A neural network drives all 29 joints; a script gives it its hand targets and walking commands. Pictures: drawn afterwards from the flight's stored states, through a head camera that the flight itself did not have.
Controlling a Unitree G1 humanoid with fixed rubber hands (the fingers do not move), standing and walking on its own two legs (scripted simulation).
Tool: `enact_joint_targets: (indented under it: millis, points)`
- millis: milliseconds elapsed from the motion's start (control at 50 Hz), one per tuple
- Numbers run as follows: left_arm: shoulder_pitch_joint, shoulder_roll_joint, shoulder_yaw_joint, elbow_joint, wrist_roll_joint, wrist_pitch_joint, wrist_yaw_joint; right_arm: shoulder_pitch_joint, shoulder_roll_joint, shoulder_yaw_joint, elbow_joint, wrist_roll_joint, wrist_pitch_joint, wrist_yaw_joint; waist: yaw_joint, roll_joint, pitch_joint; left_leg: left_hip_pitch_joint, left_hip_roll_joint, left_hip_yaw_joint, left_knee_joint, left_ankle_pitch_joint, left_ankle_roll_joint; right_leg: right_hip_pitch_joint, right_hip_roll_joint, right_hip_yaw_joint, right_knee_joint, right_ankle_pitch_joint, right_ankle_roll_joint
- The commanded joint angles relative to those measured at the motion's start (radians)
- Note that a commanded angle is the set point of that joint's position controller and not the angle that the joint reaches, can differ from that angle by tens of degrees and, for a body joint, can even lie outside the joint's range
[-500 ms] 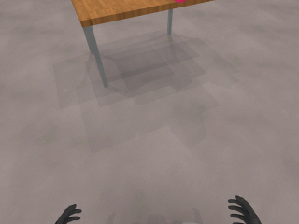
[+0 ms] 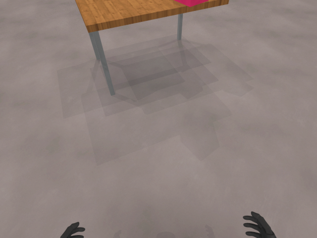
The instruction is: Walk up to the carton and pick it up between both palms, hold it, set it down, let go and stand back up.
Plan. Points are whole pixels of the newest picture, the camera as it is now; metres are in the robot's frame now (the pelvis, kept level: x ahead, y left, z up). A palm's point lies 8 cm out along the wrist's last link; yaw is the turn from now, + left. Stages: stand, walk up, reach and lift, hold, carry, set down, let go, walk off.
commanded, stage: stand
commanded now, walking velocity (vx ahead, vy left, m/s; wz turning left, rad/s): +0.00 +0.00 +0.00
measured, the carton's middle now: out of the picture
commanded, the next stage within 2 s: none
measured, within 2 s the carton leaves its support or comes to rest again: neither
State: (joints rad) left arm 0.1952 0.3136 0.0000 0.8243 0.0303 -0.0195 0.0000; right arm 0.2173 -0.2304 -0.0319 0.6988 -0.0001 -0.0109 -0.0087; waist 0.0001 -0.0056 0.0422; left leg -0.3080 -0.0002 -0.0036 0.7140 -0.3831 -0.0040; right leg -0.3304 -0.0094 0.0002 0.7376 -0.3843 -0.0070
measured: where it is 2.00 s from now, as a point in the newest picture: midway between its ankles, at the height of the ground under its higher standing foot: outside the picture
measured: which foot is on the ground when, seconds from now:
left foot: down 0.00-1.00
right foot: down 0.00-1.00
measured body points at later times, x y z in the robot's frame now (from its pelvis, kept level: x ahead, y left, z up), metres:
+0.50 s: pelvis -0.02 +0.00 +0.00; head -0.02 +0.00 +0.45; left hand +0.09 +0.28 -0.12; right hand +0.10 -0.25 -0.11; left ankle +0.00 +0.13 -0.72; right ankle +0.01 -0.12 -0.72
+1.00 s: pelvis -0.03 +0.00 +0.00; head -0.04 +0.00 +0.45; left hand +0.06 +0.28 -0.12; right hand +0.08 -0.26 -0.12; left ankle +0.00 +0.13 -0.72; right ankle +0.01 -0.12 -0.72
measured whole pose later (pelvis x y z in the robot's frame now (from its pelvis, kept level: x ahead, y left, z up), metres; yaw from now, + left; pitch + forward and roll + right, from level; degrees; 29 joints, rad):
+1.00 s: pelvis -0.03 +0.00 +0.00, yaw +0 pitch -4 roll +1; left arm 0.20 0.32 0.00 0.93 0.03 -0.02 0.00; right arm 0.22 -0.24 -0.03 0.81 0.00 -0.01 0.00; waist 0.00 -0.01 0.04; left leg -0.31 0.00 0.00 0.71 -0.34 0.00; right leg -0.33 -0.01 0.00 0.73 -0.34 -0.01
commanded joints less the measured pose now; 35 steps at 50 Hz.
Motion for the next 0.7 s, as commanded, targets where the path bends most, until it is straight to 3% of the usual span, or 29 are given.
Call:
enact_joint_targets:
  millis: [0, 20, 60, 160, 240, 260, 280, 300, 320, 360, 380, 420, 440, 480, 500, 520, 540, 580, 600, 620, 660, 680]
  points:
    - [-0.089, 0.229, 0.076, -0.05, -0.02, -0.05, 0.011, -0.048, -0.277, -0.069, -0.01, -0.015, -0.054, -0.011, -0.002, -0.018, -0.148, 0.075, 0.086, -0.093, -0.13, 0.33, 0.08, 0.091, -0.113, 0.099, -0.156, 0.353, -0.075]
    - [-0.083, 0.227, 0.071, -0.043, -0.024, -0.045, 0.01, -0.051, -0.291, -0.068, 0.002, -0.014, -0.054, -0.01, 0.002, 0.016, -0.12, 0.067, 0.088, -0.095, -0.134, 0.339, 0.083, 0.081, -0.107, 0.092, -0.154, 0.361, -0.07]
    - [-0.101, 0.219, 0.071, -0.039, -0.019, -0.048, 0.013, -0.041, -0.272, -0.066, 0.006, -0.011, -0.055, -0.011, -0.004, -0.036, -0.098, 0.051, 0.092, -0.102, -0.14, 0.328, 0.077, 0.079, -0.11, 0.107, -0.171, 0.356, -0.072]
    - [-0.092, 0.23, 0.069, -0.029, -0.015, -0.046, 0.013, -0.043, -0.275, -0.069, 0.005, -0.014, -0.05, -0.012, -0.008, 0.009, -0.115, 0.057, 0.088, -0.108, -0.147, 0.299, 0.084, 0.075, -0.103, 0.101, -0.167, 0.324, -0.072]
    - [-0.093, 0.215, 0.06, -0.029, -0.025, -0.046, 0.007, -0.048, -0.271, -0.06, 0.021, -0.016, -0.05, -0.008, 0.003, -0.015, -0.089, 0.028, 0.086, -0.103, -0.148, 0.268, 0.082, 0.066, -0.105, 0.108, -0.191, 0.273, -0.069]
    - [-0.088, 0.236, 0.067, -0.018, -0.013, -0.048, 0.008, -0.034, -0.271, -0.063, 0.027, -0.008, -0.05, -0.007, -0.009, -0.027, -0.089, 0.029, 0.08, -0.096, -0.151, 0.24, 0.073, 0.077, -0.12, 0.129, -0.2, 0.269, -0.078]
    - [-0.11, 0.237, 0.07, -0.024, -0.021, -0.044, 0.01, -0.042, -0.266, -0.058, 0.029, -0.014, -0.051, -0.006, -0.008, -0.001, -0.076, 0.035, 0.081, -0.099, -0.172, 0.218, 0.078, 0.048, -0.116, 0.124, -0.206, 0.227, -0.072]
    - [-0.108, 0.217, 0.064, -0.018, -0.016, -0.039, 0.008, -0.045, -0.285, -0.062, 0.032, -0.02, -0.053, -0.007, -0.009, -0.028, -0.068, 0.045, 0.085, -0.113, -0.184, 0.21, 0.083, 0.038, -0.1, 0.116, -0.209, 0.199, -0.068]
    - [-0.086, 0.217, 0.061, -0.02, -0.024, -0.04, 0.006, -0.066, -0.297, -0.066, 0.028, -0.015, -0.053, -0.004, 0.016, -0.006, -0.076, 0.028, 0.098, -0.122, -0.192, 0.207, 0.087, 0.06, -0.104, 0.105, -0.204, 0.211, -0.066]
    - [-0.088, 0.213, 0.061, -0.003, -0.025, -0.042, 0.005, -0.061, -0.3, -0.071, 0.031, -0.014, -0.055, -0.003, 0.004, -0.026, -0.094, 0.045, 0.1, -0.113, -0.183, 0.229, 0.083, 0.059, -0.098, 0.098, -0.201, 0.234, -0.06]
    - [-0.104, 0.207, 0.06, -0.009, -0.019, -0.043, 0.007, -0.068, -0.283, -0.066, 0.036, -0.02, -0.056, -0.004, 0.006, 0.006, -0.057, 0.011, 0.094, -0.127, -0.196, 0.21, 0.083, 0.06, -0.093, 0.101, -0.197, 0.229, -0.061]
    - [-0.088, 0.217, 0.059, 0.008, -0.02, -0.043, 0.006, -0.065, -0.275, -0.058, 0.046, -0.017, -0.055, -0.002, 0.004, -0.023, -0.068, 0.021, 0.089, -0.106, -0.185, 0.196, 0.076, 0.062, -0.109, 0.126, -0.225, 0.201, -0.071]
    - [-0.086, 0.236, 0.064, 0.003, -0.02, -0.041, 0.007, -0.037, -0.282, -0.065, 0.054, -0.009, -0.051, -0.001, -0.014, -0.031, -0.077, 0.038, 0.088, -0.113, -0.182, 0.196, 0.076, 0.044, -0.112, 0.131, -0.219, 0.203, -0.072]
    - [-0.089, 0.216, 0.056, 0.0, -0.022, -0.044, 0.005, -0.045, -0.276, -0.061, 0.065, -0.015, -0.049, -0.001, 0.003, -0.003, -0.044, 0.025, 0.086, -0.115, -0.186, 0.161, 0.083, 0.022, -0.11, 0.14, -0.241, 0.155, -0.067]
    - [-0.123, 0.221, 0.061, 0.001, -0.018, -0.04, 0.006, -0.055, -0.267, -0.058, 0.052, -0.02, -0.048, -0.002, -0.009, -0.022, -0.046, 0.029, 0.085, -0.12, -0.207, 0.145, 0.081, 0.025, -0.103, 0.124, -0.24, 0.139, -0.062]
    - [-0.098, 0.23, 0.059, 0.009, -0.014, -0.044, 0.007, -0.069, -0.27, -0.057, 0.056, -0.014, -0.048, 0.0, 0.005, 0.019, -0.031, 0.011, 0.097, -0.13, -0.219, 0.154, 0.083, 0.034, -0.102, 0.126, -0.234, 0.143, -0.065]
    - [-0.09, 0.224, 0.06, 0.022, -0.013, -0.046, 0.006, -0.07, -0.29, -0.067, 0.058, -0.014, -0.048, -0.002, 0.004, -0.021, -0.038, 0.006, 0.092, -0.13, -0.221, 0.139, 0.083, 0.058, -0.099, 0.12, -0.235, 0.14, -0.064]
    - [-0.086, 0.235, 0.062, 0.022, -0.018, -0.044, 0.003, -0.027, -0.273, -0.057, 0.074, -0.013, -0.051, -0.004, -0.011, -0.018, -0.06, 0.033, 0.081, -0.113, -0.192, 0.166, 0.079, 0.048, -0.108, 0.141, -0.248, 0.145, -0.066]
    - [-0.093, 0.228, 0.059, 0.029, -0.017, -0.043, 0.004, -0.056, -0.289, -0.063, 0.074, -0.014, -0.054, -0.007, 0.0, -0.038, -0.043, 0.024, 0.086, -0.121, -0.192, 0.172, 0.077, 0.036, -0.112, 0.143, -0.254, 0.151, -0.065]
    - [-0.106, 0.233, 0.056, 0.027, -0.021, -0.043, 0.003, -0.049, -0.277, -0.058, 0.07, -0.018, -0.055, -0.003, -0.012, -0.002, -0.042, 0.027, 0.095, -0.128, -0.202, 0.149, 0.081, 0.026, -0.11, 0.13, -0.245, 0.13, -0.064]
    - [-0.104, 0.235, 0.06, 0.025, -0.015, -0.042, 0.005, -0.047, -0.279, -0.054, 0.083, -0.011, -0.046, -0.003, -0.003, -0.028, -0.025, -0.011, 0.08, -0.12, -0.196, 0.14, 0.076, 0.041, -0.107, 0.141, -0.251, 0.137, -0.066]
    - [-0.11, 0.226, 0.057, 0.03, -0.019, -0.042, 0.004, -0.041, -0.278, -0.056, 0.085, -0.015, -0.047, -0.003, -0.006, -0.002, -0.022, 0.008, 0.086, -0.123, -0.218, 0.145, 0.079, 0.027, -0.109, 0.136, -0.25, 0.134, -0.063]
